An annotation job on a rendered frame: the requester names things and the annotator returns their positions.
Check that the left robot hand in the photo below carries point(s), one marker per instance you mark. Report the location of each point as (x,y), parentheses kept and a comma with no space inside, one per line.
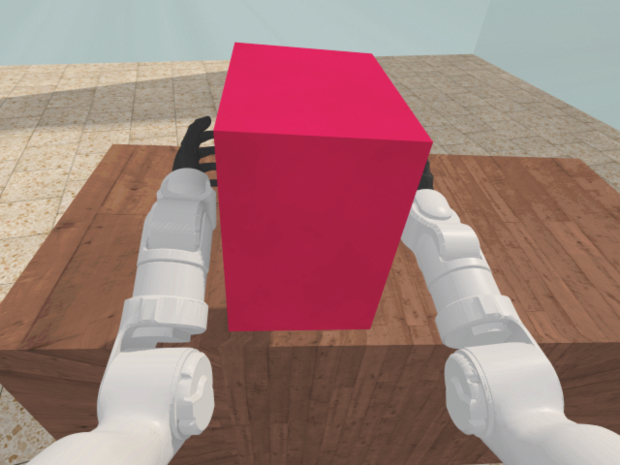
(189,153)

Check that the left robot upper arm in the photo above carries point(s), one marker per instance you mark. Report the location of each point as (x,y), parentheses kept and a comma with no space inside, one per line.
(152,400)

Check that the right robot upper arm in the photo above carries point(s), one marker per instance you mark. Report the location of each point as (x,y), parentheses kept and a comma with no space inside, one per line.
(507,395)

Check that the carton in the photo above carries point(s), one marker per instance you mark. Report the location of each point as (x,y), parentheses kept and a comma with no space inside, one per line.
(318,161)

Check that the pedestal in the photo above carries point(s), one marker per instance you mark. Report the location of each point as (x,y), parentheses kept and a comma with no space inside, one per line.
(549,229)

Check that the robot left forearm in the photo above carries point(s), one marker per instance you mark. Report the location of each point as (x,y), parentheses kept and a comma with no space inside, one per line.
(174,254)

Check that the robot right forearm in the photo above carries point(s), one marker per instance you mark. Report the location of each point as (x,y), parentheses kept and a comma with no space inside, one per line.
(471,310)

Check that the right robot hand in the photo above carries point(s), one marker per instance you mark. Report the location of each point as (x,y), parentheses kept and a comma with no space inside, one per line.
(426,181)

